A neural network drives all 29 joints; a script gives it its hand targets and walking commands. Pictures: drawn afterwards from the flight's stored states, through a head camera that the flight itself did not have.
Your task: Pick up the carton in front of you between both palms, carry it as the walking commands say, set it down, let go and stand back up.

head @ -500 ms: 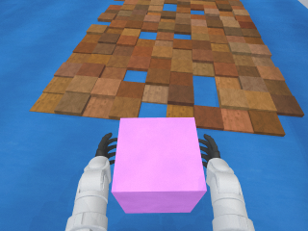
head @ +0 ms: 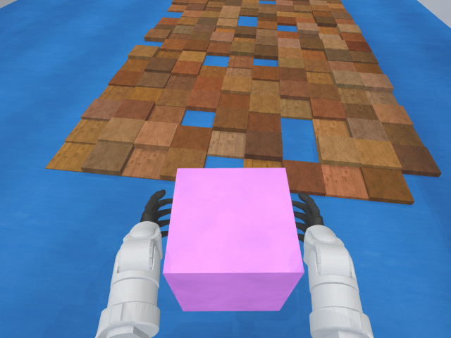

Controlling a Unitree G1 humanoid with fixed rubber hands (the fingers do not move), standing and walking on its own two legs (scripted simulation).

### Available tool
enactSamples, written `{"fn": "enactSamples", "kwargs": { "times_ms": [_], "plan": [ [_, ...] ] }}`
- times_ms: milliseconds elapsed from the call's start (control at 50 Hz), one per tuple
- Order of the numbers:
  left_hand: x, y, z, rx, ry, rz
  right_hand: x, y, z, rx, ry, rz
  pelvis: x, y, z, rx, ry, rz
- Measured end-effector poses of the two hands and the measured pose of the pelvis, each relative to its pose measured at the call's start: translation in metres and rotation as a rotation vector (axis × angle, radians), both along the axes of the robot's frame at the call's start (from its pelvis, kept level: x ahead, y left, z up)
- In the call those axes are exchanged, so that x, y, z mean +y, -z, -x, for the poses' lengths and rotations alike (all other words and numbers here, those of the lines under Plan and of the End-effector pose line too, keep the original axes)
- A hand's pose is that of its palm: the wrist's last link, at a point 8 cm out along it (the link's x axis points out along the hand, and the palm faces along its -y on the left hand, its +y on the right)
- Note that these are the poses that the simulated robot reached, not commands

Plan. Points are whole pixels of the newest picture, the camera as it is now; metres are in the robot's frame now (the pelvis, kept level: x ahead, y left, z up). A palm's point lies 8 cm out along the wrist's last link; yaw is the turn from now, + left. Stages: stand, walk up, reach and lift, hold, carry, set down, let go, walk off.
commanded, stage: reach and lift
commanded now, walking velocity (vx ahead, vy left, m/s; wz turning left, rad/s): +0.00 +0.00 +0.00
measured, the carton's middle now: (231, 243) +0.31 +0.00 -0.05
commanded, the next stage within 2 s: hold in 0.60 s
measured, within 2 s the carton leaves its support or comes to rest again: neither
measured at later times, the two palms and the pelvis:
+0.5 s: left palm (150, 225) +0.30 +0.15 +0.03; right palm (314, 228) +0.30 -0.15 +0.03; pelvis +0.02 +0.00 +0.01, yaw +0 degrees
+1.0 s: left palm (147, 227) +0.29 +0.15 +0.05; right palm (318, 231) +0.29 -0.15 +0.05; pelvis +0.00 +0.00 +0.01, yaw +0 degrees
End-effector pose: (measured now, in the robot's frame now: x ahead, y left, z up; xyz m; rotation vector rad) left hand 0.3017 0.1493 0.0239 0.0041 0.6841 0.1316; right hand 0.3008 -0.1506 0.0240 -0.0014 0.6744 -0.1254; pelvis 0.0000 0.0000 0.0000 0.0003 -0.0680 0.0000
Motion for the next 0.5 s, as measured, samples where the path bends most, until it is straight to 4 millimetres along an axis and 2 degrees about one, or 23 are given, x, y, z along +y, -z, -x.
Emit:
{"fn": "enactSamples", "kwargs": {
  "times_ms": [300, 500],
  "plan": [
    [-0.002, -0.006, -0.005, 0.007, 0.021, -0.026, -0.002, -0.007, -0.005, 0.008, -0.017, 0.027, -0.002, -0.005, -0.016, -0.007, 0.0, 0.0],
    [-0.001, -0.009, -0.002, 0.008, 0.024, -0.029, 0.0, -0.011, -0.003, 0.008, -0.02, 0.031, -0.001, -0.006, -0.02, -0.022, 0.001, 0.0]
  ]
}}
